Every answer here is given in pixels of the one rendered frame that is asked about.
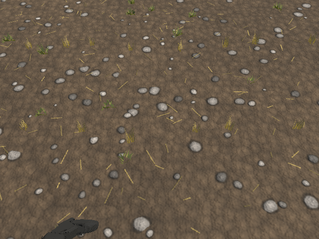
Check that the robot left hand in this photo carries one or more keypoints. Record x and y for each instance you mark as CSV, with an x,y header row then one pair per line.
x,y
71,228

